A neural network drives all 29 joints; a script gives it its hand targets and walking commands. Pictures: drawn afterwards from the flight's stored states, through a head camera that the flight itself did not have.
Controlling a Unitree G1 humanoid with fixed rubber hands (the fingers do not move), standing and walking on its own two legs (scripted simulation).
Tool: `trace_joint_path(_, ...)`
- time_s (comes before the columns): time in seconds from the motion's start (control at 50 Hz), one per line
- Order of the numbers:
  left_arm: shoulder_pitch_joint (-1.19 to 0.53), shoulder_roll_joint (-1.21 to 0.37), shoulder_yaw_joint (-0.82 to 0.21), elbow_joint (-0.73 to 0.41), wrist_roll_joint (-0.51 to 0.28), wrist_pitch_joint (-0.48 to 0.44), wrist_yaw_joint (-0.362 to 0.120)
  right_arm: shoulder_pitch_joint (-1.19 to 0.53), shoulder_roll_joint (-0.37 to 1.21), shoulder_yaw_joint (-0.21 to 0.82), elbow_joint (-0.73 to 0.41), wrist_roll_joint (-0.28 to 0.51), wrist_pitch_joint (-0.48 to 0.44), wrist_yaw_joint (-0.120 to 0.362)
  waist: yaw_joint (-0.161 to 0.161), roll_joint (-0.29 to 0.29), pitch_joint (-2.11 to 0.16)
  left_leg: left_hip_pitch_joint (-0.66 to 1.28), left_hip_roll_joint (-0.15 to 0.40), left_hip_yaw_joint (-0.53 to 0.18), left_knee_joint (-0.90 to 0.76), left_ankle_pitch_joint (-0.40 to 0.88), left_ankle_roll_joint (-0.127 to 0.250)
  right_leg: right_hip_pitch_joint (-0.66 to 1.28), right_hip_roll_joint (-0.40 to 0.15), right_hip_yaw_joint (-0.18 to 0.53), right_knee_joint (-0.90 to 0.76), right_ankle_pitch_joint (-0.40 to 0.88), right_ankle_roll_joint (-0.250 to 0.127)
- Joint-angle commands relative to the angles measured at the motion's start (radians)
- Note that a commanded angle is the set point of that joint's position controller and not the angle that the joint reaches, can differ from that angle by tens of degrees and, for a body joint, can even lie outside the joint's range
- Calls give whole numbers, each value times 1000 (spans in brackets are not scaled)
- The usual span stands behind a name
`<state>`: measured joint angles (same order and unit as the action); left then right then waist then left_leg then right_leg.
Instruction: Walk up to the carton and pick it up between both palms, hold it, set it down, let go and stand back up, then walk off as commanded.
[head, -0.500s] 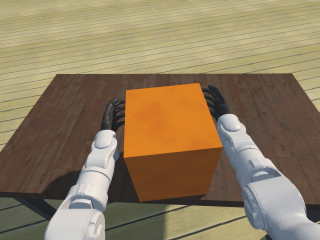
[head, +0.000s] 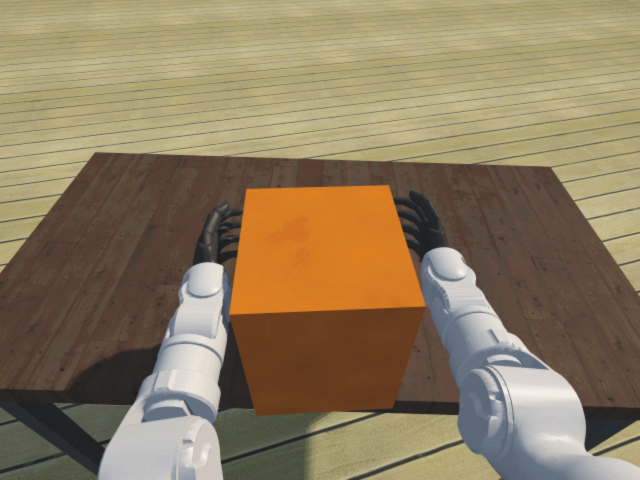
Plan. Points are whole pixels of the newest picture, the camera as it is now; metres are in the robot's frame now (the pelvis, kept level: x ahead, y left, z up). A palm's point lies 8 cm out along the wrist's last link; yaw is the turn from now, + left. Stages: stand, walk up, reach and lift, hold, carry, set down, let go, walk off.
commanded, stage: reach and lift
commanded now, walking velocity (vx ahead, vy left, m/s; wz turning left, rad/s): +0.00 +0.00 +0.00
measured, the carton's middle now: (321, 301) +0.38 +0.04 +0.02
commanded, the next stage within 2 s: none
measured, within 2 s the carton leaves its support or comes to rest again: leaves its support in 0.28 s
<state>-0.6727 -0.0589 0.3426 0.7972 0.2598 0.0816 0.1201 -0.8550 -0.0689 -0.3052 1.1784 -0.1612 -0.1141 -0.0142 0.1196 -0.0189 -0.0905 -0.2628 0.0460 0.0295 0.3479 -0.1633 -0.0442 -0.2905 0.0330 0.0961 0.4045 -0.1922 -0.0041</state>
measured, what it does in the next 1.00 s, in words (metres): stands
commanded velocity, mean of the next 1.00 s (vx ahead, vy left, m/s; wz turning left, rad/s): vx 0.00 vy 0.00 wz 0.00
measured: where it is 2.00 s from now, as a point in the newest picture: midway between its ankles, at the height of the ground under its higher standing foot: outside the picture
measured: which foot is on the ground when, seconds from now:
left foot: down 0.00-1.00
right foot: down 0.00-1.00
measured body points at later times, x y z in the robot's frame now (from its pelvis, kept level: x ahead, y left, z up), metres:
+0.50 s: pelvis +0.00 +0.00 +0.00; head +0.00 +0.02 +0.45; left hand +0.38 +0.20 +0.08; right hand +0.43 -0.09 +0.11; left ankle +0.00 +0.15 -0.74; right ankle +0.01 -0.12 -0.74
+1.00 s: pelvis +0.00 +0.00 +0.00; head +0.00 +0.01 +0.45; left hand +0.38 +0.20 +0.09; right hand +0.43 -0.09 +0.12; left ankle +0.00 +0.15 -0.74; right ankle +0.01 -0.12 -0.74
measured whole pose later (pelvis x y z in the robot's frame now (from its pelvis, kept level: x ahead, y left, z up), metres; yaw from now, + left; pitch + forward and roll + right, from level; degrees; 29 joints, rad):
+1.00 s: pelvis +0.00 +0.00 +0.00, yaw +0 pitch +2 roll +1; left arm -0.66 -0.08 0.41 0.75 0.26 0.11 0.08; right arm -0.81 0.00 -0.32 1.01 -0.14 -0.06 -0.06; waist 0.11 -0.06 -0.05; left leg -0.19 0.04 0.03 0.31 -0.15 -0.05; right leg -0.23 0.03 0.10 0.40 -0.19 -0.01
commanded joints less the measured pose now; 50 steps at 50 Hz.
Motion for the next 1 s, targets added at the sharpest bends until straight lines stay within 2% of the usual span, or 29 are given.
trace_joint_path(0.0,-511,-501,-96,-20,54,-39,-120,-490,555,130,-193,-42,-34,143,11,-96,-281,91,-66,100,-47,255,34,288,4,-128,-130,247,24)
trace_joint_path(0.02,-492,-483,-69,20,58,-48,-129,-475,572,155,-231,-59,-32,133,13,-173,-294,57,-73,107,-59,217,47,318,-3,-113,-120,278,43)
trace_joint_path(0.06,-512,-493,-61,-24,57,-67,-143,-480,595,206,-246,-46,-34,127,20,-176,-272,36,-77,101,-73,194,62,379,-20,-93,-91,383,67)
trace_joint_path(0.08,-466,-456,-1,47,73,-57,-159,-447,600,190,-223,-61,-7,120,26,-242,-190,10,-73,107,-95,123,78,401,-36,-85,-104,363,90)
trace_joint_path(0.12,-462,-455,-11,24,69,-67,-172,-421,631,212,-262,-74,-17,113,25,-223,-238,-9,-86,106,-96,145,75,449,-53,-78,-80,457,106)
trace_joint_path(0.14,-529,-481,-34,-29,73,-80,-168,-445,633,178,-243,-83,-24,116,-12,-180,-292,-17,-80,100,-99,151,63,453,-48,-83,-69,465,96)
trace_joint_path(0.2,-523,-479,-25,-28,97,-75,-167,-419,641,187,-218,-79,-22,119,12,-108,-254,-23,-77,113,-101,147,55,437,-48,-81,-74,402,79)
trace_joint_path(0.22,-490,-497,-41,-43,98,-76,-168,-415,634,190,-201,-74,-34,117,4,-109,-269,5,-74,109,-99,176,49,422,-36,-90,-79,420,77)
trace_joint_path(0.32,-526,-552,-127,-114,108,-41,-134,-399,595,128,-124,-56,-36,134,-12,80,-309,129,-55,97,-58,298,2,279,6,-130,-112,249,5)
trace_joint_path(0.34,-491,-572,-134,-99,119,-20,-129,-378,573,113,-100,-40,-23,139,-28,77,-261,167,-50,96,-59,287,-7,253,18,-144,-132,190,-4)
trace_joint_path(0.38,-500,-587,-152,-94,97,-10,-123,-412,567,123,-149,-44,-38,143,-7,107,-293,194,-44,92,-45,303,-12,204,21,-150,-151,109,-26)
trace_joint_path(0.46,-519,-595,-190,-129,90,29,-110,-397,535,106,-83,-24,-14,150,-27,135,-242,207,-40,83,-44,277,-19,158,27,-160,-156,66,-35)
trace_joint_path(0.48,-534,-581,-177,-135,87,34,-108,-417,548,113,-93,-24,-12,151,-3,112,-264,195,-42,98,-51,244,-16,181,24,-153,-157,46,-27)
trace_joint_path(0.5,-529,-585,-194,-138,69,36,-109,-415,539,116,-115,-16,-10,146,-20,111,-273,222,-43,89,-38,296,-9,187,24,-156,-162,90,-21)
trace_joint_path(0.54,-528,-563,-183,-108,62,39,-108,-444,541,126,-146,-25,-11,141,-14,60,-294,208,-45,87,-37,294,-4,189,29,-157,-162,89,-19)
trace_joint_path(0.56,-531,-588,-208,-147,48,36,-106,-440,564,158,-169,-3,-13,137,-24,71,-322,221,-47,86,-23,352,-11,222,29,-155,-148,162,-17)
trace_joint_path(0.58,-539,-558,-205,-119,40,34,-109,-474,569,175,-191,7,-1,129,-8,36,-311,190,-56,86,-30,324,0,228,23,-142,-160,135,-11)
trace_joint_path(0.6,-528,-570,-203,-129,29,27,-111,-481,598,208,-240,15,-14,122,-19,-3,-360,200,-60,86,-12,353,7,255,24,-140,-140,245,4)
trace_joint_path(0.62,-503,-555,-182,-95,25,18,-120,-472,610,217,-263,4,-6,114,-19,-62,-346,182,-68,80,-21,326,21,295,15,-131,-148,256,22)
trace_joint_path(0.64,-508,-532,-166,-89,26,6,-127,-478,627,242,-291,0,-2,106,-1,-106,-348,139,-71,85,-38,291,31,341,14,-122,-132,284,35)
trace_joint_path(0.68,-516,-516,-168,-81,11,0,-140,-455,654,260,-290,1,12,90,-26,-129,-315,102,-83,87,-46,257,43,400,-7,-105,-119,378,61)
trace_joint_path(0.7,-554,-533,-164,-72,3,-9,-139,-532,651,261,-301,9,13,99,-10,-135,-323,91,-74,77,-57,211,51,375,-4,-107,-120,313,53)
trace_joint_path(0.72,-520,-541,-155,-106,22,-10,-139,-456,658,283,-282,8,10,93,-19,-128,-338,117,-76,86,-54,262,43,405,-2,-107,-98,428,65)
trace_joint_path(0.76,-497,-503,-105,-73,43,-4,-155,-454,657,297,-274,-5,28,86,7,-168,-283,100,-78,92,-72,227,57,449,-14,-96,-94,460,84)
trace_joint_path(0.84,-569,-550,-160,-141,35,-5,-148,-440,658,291,-221,0,32,90,-27,-80,-341,115,-74,85,-68,263,32,447,-1,-110,-88,439,55)
trace_joint_path(0.86,-572,-548,-183,-144,19,-3,-152,-453,644,316,-242,7,28,85,-37,-110,-345,148,-72,81,-62,277,32,451,1,-119,-81,461,64)
trace_joint_path(0.88,-634,-586,-240,-220,2,-8,-144,-458,650,316,-245,15,16,82,-56,-50,-411,160,-68,72,-60,322,15,429,2,-124,-80,479,53)
trace_joint_path(0.92,-611,-571,-263,-225,9,6,-137,-445,658,339,-226,35,23,83,-42,6,-422,176,-75,73,-37,374,10,416,2,-122,-86,485,41)
trace_joint_path(0.98,-602,-598,-297,-257,7,37,-128,-419,636,314,-204,53,43,80,-63,55,-390,237,-62,64,-19,408,-12,357,12,-133,-105,415,27)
